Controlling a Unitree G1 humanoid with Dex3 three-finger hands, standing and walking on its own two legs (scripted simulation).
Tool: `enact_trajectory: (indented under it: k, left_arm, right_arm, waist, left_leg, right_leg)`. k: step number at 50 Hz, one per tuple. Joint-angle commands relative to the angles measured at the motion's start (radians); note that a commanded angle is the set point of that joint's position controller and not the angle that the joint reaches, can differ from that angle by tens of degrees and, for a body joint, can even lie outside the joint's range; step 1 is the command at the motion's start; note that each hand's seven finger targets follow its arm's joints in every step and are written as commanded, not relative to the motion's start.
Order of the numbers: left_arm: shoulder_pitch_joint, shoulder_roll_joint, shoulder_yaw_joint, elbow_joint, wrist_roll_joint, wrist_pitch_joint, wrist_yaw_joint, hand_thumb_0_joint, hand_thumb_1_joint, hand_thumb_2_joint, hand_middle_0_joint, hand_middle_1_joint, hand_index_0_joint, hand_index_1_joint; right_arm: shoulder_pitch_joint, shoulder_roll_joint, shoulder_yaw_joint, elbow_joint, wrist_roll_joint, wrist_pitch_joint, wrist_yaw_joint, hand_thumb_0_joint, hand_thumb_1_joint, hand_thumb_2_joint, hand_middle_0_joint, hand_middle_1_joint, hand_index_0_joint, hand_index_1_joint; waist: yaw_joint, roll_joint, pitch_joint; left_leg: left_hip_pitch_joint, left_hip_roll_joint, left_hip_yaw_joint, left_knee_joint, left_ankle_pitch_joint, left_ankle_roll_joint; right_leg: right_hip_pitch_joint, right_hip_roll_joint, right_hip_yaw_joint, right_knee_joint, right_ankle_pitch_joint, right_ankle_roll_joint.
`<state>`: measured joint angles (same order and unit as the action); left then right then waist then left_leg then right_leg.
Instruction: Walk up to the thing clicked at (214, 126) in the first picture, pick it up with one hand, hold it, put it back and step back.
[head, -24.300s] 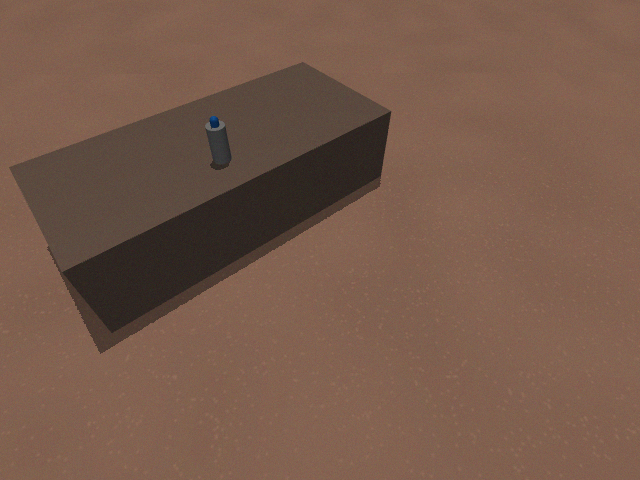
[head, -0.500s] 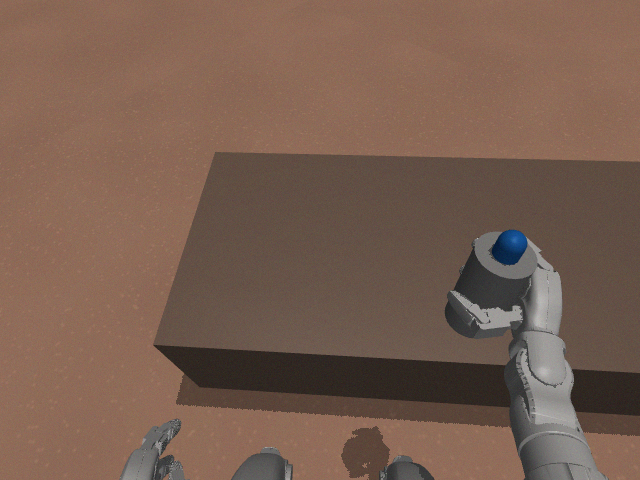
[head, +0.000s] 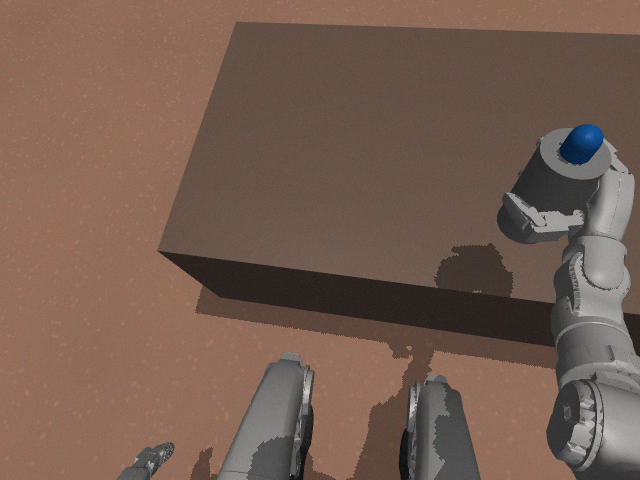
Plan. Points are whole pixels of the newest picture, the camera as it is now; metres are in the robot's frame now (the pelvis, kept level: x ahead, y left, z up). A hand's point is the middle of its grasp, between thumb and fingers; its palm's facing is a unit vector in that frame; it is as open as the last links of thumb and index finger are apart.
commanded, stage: crouch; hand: right
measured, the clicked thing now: (551, 183) +0.48 -0.20 +0.01
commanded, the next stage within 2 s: lower in 0.60 s
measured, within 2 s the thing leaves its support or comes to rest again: neither
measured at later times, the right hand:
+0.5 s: hand (533, 187) +0.51 -0.21 -0.06, palm faces +0.21 +0.98 -0.01, open 9.7 cm
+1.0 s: hand (518, 197) +0.53 -0.22 -0.12, palm faces +0.20 +0.98 -0.02, open 9.7 cm
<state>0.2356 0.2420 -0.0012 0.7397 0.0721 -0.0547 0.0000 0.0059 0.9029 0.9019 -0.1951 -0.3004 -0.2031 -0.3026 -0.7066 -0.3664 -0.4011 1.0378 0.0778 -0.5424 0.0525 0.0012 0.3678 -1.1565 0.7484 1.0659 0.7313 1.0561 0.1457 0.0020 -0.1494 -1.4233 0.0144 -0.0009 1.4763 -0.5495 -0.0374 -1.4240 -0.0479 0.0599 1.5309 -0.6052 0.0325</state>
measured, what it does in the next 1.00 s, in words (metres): lowers itself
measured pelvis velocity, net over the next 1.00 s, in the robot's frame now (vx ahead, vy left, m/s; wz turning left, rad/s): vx -0.01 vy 0.00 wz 0.03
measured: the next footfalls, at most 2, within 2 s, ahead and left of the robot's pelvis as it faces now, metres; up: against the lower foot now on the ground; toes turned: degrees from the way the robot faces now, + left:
none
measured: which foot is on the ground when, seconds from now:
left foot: down 0.00-1.00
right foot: down 0.00-1.00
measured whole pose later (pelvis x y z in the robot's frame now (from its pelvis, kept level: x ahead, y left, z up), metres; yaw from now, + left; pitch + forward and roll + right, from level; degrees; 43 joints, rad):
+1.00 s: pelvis -0.01 +0.00 -0.11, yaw +1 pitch +37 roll +5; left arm 0.24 0.29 -0.02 0.67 0.09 0.01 -0.03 0.00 0.91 0.90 -0.20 -0.29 -0.20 -0.30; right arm -0.96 -0.54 -0.52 1.14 0.00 -0.45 0.09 0.00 0.37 -1.16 0.75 1.07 0.73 1.06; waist 0.22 -0.02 -0.15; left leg -1.86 0.01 0.00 1.85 -0.63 -0.05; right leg -1.88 -0.03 0.10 1.93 -0.70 0.03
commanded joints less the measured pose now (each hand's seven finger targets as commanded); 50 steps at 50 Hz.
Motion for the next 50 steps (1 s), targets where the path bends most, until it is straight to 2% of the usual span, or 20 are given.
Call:
enact_trajectory:
  k: [1, 2, 3, 6, 8, 10, 11, 12, 15, 16, 17, 19, 24, 27, 30, 31, 33, 38, 46, 50]
  left_arm:
    - [0.132, 0.163, 0.051, -0.069, -0.004, -0.010, 0.008, 0.000, 0.897, 0.907, -0.198, -0.300, -0.198, -0.300]
    - [0.130, 0.174, 0.055, -0.069, -0.007, -0.007, 0.007, 0.000, 0.898, 0.907, -0.198, -0.300, -0.199, -0.299]
    - [0.140, 0.225, 0.091, -0.060, -0.003, -0.003, 0.010, 0.000, 0.895, 0.905, -0.198, -0.301, -0.199, -0.300]
    - [0.146, 0.193, 0.067, -0.072, 0.004, 0.006, 0.005, 0.000, 0.888, 0.906, -0.197, -0.299, -0.198, -0.299]
    - [0.145, 0.167, 0.045, -0.072, -0.001, 0.009, 0.003, 0.000, 0.895, 0.907, -0.197, -0.299, -0.198, -0.299]
    - [0.153, 0.219, 0.081, -0.058, 0.006, 0.010, 0.006, 0.000, 0.891, 0.909, -0.197, -0.298, -0.196, -0.299]
    - [0.149, 0.225, 0.081, -0.062, 0.006, 0.008, 0.007, 0.000, 0.903, 0.904, -0.197, -0.301, -0.200, -0.298]
    - [0.155, 0.213, 0.072, -0.067, 0.008, 0.013, 0.007, 0.000, 0.887, 0.907, -0.198, -0.299, -0.198, -0.300]
    - [0.153, 0.199, 0.059, -0.065, 0.004, 0.018, 0.003, 0.000, 0.897, 0.902, -0.199, -0.302, -0.202, -0.300]
    - [0.163, 0.216, 0.070, -0.063, 0.004, 0.016, 0.004, 0.000, 0.896, 0.906, -0.199, -0.301, -0.200, -0.300]
    - [0.160, 0.227, 0.077, -0.065, 0.005, 0.015, 0.007, 0.000, 0.901, 0.904, -0.198, -0.302, -0.201, -0.300]
    - [0.165, 0.229, 0.075, -0.068, 0.007, 0.018, 0.006, 0.000, 0.894, 0.904, -0.199, -0.301, -0.200, -0.299]
    - [0.181, 0.240, 0.078, -0.061, 0.009, 0.024, 0.005, 0.000, 0.904, 0.903, -0.199, -0.305, -0.203, -0.302]
    - [0.189, 0.234, 0.070, -0.069, 0.012, 0.031, 0.005, 0.000, 0.901, 0.904, -0.197, -0.303, -0.200, -0.300]
    - [0.185, 0.240, 0.076, -0.068, 0.008, 0.035, 0.003, 0.000, 0.904, 0.902, -0.199, -0.304, -0.202, -0.301]
    - [0.193, 0.245, 0.077, -0.069, 0.010, 0.036, 0.004, 0.000, 0.905, 0.900, -0.199, -0.304, -0.202, -0.300]
    - [0.189, 0.247, 0.076, -0.076, 0.011, 0.041, 0.003, 0.000, 0.906, 0.898, -0.196, -0.302, -0.201, -0.298]
    - [0.192, 0.248, 0.075, -0.076, 0.007, 0.044, 0.001, 0.000, 0.901, 0.904, -0.197, -0.296, -0.195, -0.298]
    - [0.202, 0.265, 0.066, -0.091, 0.016, 0.056, -0.013, 0.000, 0.898, 0.902, -0.199, -0.297, -0.198, -0.298]
    - [0.211, 0.268, 0.067, -0.088, 0.017, 0.067, -0.015, 0.000, 0.895, 0.906, -0.198, -0.299, -0.196, -0.301]
  right_arm:
    - [-0.627, -0.298, -0.062, -0.362, 0.025, -0.137, -0.003, 0.000, -0.158, -1.326, 1.297, 1.449, 1.338, 1.449]
    - [-0.622, -0.346, -0.083, -0.333, 0.018, -0.133, -0.007, 0.000, -0.162, -1.328, 1.308, 1.455, 1.347, 1.455]
    - [-0.545, -0.330, -0.085, -0.216, 0.007, -0.115, -0.005, 0.000, -0.171, -1.328, 1.314, 1.457, 1.352, 1.458]
    - [-0.665, -0.396, -0.115, -0.350, -0.002, -0.128, -0.008, 0.000, -0.169, -1.344, 1.322, 1.472, 1.363, 1.473]
    - [-0.668, -0.368, -0.103, -0.303, 0.000, -0.121, -0.001, 0.000, -0.179, -1.341, 1.325, 1.471, 1.364, 1.471]
    - [-0.654, -0.387, -0.109, -0.266, -0.006, -0.109, 0.007, 0.000, -0.180, -1.344, 1.323, 1.472, 1.362, 1.472]
    - [-0.674, -0.353, -0.083, -0.246, -0.009, -0.103, 0.013, 0.000, -0.199, -1.342, 1.322, 1.467, 1.361, 1.468]
    - [-0.727, -0.441, -0.132, -0.335, -0.016, -0.110, 0.006, 0.000, -0.199, -1.343, 1.318, 1.465, 1.358, 1.465]
    - [-0.722, -0.385, -0.096, -0.267, -0.015, -0.096, 0.015, 0.000, -0.221, -1.363, 1.345, 1.490, 1.383, 1.490]
    - [-0.693, -0.418, -0.123, -0.255, -0.016, -0.091, 0.017, 0.000, -0.185, -1.350, 1.325, 1.476, 1.365, 1.476]
    - [-0.688, -0.373, -0.087, -0.206, -0.018, -0.079, 0.024, 0.000, -0.193, -1.342, 1.324, 1.469, 1.362, 1.469]
    - [-0.782, -0.443, -0.115, -0.308, -0.021, -0.085, 0.022, 0.000, -0.180, -1.334, 1.313, 1.459, 1.352, 1.460]
    - [-0.740, -0.403, -0.094, -0.230, -0.023, -0.055, 0.025, 0.000, -0.229, -1.368, 1.347, 1.493, 1.385, 1.493]
    - [-0.808, -0.477, -0.127, -0.311, -0.032, -0.055, 0.018, 0.000, -0.234, -1.387, 1.360, 1.511, 1.400, 1.512]
    - [-0.776, -0.419, -0.098, -0.250, -0.029, -0.036, 0.022, 0.000, -0.221, -1.384, 1.354, 1.509, 1.395, 1.509]
    - [-0.817, -0.472, -0.131, -0.314, -0.029, -0.043, 0.017, 0.000, -0.219, -1.386, 1.355, 1.511, 1.396, 1.511]
    - [-0.828, -0.499, -0.133, -0.312, -0.039, -0.036, 0.013, 0.000, -0.220, -1.395, 1.366, 1.523, 1.408, 1.523]
    - [-0.776, -0.432, -0.110, -0.209, -0.033, -0.022, 0.024, 0.000, -0.209, -1.376, 1.366, 1.512, 1.408, 1.512]
    - [-0.834, -0.507, -0.151, -0.262, -0.040, -0.054, 0.042, 0.000, -0.255, -1.361, 1.355, 1.489, 1.394, 1.490]
    - [-0.845, -0.502, -0.152, -0.269, -0.040, -0.047, 0.038, 0.000, -0.264, -1.391, 1.358, 1.511, 1.398, 1.511]
  waist:
    - [-0.006, -0.174, -0.699]
    - [-0.015, -0.184, -0.698]
    - [-0.003, -0.175, -0.666]
    - [-0.014, -0.223, -0.741]
    - [0.008, -0.205, -0.705]
    - [0.018, -0.232, -0.707]
    - [0.030, -0.220, -0.711]
    - [0.013, -0.254, -0.738]
    - [0.033, -0.244, -0.714]
    - [0.022, -0.247, -0.720]
    - [0.043, -0.222, -0.720]
    - [0.030, -0.267, -0.760]
    - [0.045, -0.269, -0.728]
    - [0.032, -0.301, -0.791]
    - [0.051, -0.276, -0.736]
    - [0.037, -0.285, -0.775]
    - [0.033, -0.319, -0.789]
    - [0.062, -0.252, -0.720]
    - [0.050, -0.303, -0.783]
    - [0.054, -0.325, -0.797]
  left_leg:
    - [0.318, -0.019, 0.022, -0.132, 0.280, 0.061]
    - [0.312, -0.020, 0.022, -0.124, 0.257, 0.061]
    - [0.281, -0.021, 0.031, -0.110, 0.235, 0.063]
    - [0.270, -0.023, 0.028, -0.079, 0.263, 0.066]
    - [0.254, -0.021, 0.027, -0.073, 0.260, 0.065]
    - [0.210, -0.022, 0.031, -0.051, 0.245, 0.067]
    - [0.182, -0.023, 0.033, -0.050, 0.220, 0.065]
    - [0.187, -0.022, 0.030, -0.040, 0.225, 0.068]
    - [0.166, -0.022, 0.035, -0.025, 0.206, 0.068]
    - [0.168, -0.021, 0.035, -0.017, 0.220, 0.069]
    - [0.154, -0.023, 0.037, -0.014, 0.214, 0.066]
    - [0.148, -0.019, 0.028, -0.002, 0.205, 0.068]
    - [0.090, -0.021, 0.040, 0.035, 0.230, 0.071]
    - [0.113, -0.018, 0.032, 0.052, 0.250, 0.070]
    - [0.076, -0.018, 0.041, 0.065, 0.223, 0.070]
    - [0.077, -0.020, 0.040, 0.073, 0.237, 0.071]
    - [0.065, -0.019, 0.038, 0.081, 0.220, 0.073]
    - [0.027, -0.019, 0.045, 0.112, 0.232, 0.071]
    - [-0.030, -0.012, 0.040, 0.211, 0.247, 0.072]
    - [-0.065, -0.011, 0.046, 0.243, 0.234, 0.071]
  right_leg:
    - [0.368, 0.028, -0.024, -0.151, 0.299, -0.043]
    - [0.346, 0.030, -0.024, -0.146, 0.273, -0.042]
    - [0.328, 0.029, -0.016, -0.144, 0.260, -0.040]
    - [0.332, 0.024, -0.016, -0.112, 0.299, -0.041]
    - [0.302, 0.025, -0.018, -0.097, 0.283, -0.043]
    - [0.280, 0.023, -0.012, -0.079, 0.267, -0.041]
    - [0.290, 0.022, -0.007, -0.071, 0.247, -0.042]
    - [0.286, 0.021, -0.009, -0.067, 0.253, -0.040]
    - [0.257, 0.024, -0.006, -0.057, 0.229, -0.041]
    - [0.248, 0.023, -0.007, -0.049, 0.244, -0.040]
    - [0.241, 0.020, -0.003, -0.033, 0.235, -0.043]
    - [0.246, 0.021, -0.008, -0.021, 0.227, -0.041]
    - [0.243, 0.018, 0.000, 0.014, 0.282, -0.037]
    - [0.247, 0.017, -0.008, 0.035, 0.293, -0.037]
    - [0.201, 0.020, -0.002, 0.039, 0.259, -0.037]
    - [0.219, 0.019, -0.001, 0.048, 0.282, -0.036]
    - [0.229, 0.020, -0.001, 0.053, 0.274, -0.035]
    - [0.146, 0.019, 0.005, 0.087, 0.268, -0.039]
    - [0.098, 0.023, 0.001, 0.171, 0.299, -0.035]
    - [0.104, 0.022, 0.001, 0.200, 0.301, -0.032]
